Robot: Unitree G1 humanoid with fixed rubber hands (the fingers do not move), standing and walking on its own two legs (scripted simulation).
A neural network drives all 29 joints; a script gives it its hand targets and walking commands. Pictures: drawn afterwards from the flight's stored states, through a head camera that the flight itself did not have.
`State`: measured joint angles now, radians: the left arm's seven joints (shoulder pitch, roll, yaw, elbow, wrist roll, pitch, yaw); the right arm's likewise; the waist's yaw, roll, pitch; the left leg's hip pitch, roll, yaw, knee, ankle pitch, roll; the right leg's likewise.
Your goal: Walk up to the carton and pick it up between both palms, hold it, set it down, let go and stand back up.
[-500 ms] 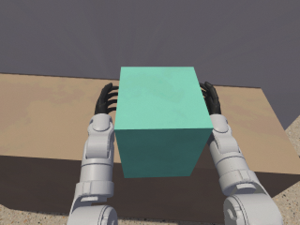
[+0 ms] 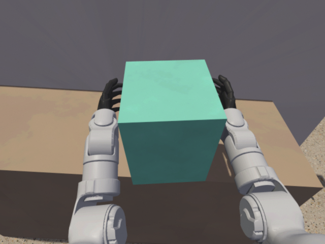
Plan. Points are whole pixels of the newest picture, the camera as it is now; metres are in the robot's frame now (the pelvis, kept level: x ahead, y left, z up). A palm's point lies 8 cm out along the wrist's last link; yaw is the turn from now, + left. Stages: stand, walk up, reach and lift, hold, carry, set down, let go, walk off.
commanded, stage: reach and lift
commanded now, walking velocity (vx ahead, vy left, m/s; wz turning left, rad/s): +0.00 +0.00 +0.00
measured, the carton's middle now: (167, 124) +0.38 -0.01 +0.11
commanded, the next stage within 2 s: hold in 1.64 s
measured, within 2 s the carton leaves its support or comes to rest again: neither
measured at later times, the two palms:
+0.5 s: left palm (103, 99) +0.38 +0.14 +0.20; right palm (229, 96) +0.37 -0.15 +0.21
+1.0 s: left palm (100, 89) +0.38 +0.14 +0.23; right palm (232, 86) +0.37 -0.15 +0.24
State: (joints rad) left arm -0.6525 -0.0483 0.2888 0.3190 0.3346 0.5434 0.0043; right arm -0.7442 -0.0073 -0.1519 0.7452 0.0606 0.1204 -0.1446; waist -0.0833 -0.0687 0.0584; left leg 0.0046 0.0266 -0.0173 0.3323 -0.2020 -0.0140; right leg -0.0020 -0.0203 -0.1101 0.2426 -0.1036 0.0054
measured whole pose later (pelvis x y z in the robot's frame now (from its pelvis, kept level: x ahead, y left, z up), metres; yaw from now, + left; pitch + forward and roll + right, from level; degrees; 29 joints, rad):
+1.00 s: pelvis +0.00 +0.00 +0.00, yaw +0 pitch -9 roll -1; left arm -0.80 -0.01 0.35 0.30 0.34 0.73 -0.05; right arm -0.90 -0.05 -0.12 0.73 0.17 0.31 -0.20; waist -0.09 -0.05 0.02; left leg 0.03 0.03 -0.01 0.33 -0.20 -0.01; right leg 0.02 -0.02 -0.10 0.24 -0.10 0.00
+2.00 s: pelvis +0.00 -0.01 +0.00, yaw -1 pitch -7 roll -1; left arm -0.87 0.03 0.36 0.29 0.30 0.88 -0.06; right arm -1.04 -0.12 -0.03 0.72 0.31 0.52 -0.27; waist -0.09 -0.02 -0.07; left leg -0.01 0.04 -0.01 0.35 -0.21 -0.02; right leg -0.03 -0.01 -0.10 0.27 -0.12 0.00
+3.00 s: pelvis +0.00 -0.01 +0.00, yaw +0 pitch -7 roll -1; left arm -0.90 0.06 0.36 0.34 0.29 0.89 -0.07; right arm -1.08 -0.14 -0.02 0.75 0.34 0.56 -0.29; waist -0.08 -0.01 -0.09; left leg -0.03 0.04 -0.02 0.36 -0.21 -0.03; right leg -0.05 0.00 -0.10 0.28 -0.12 -0.01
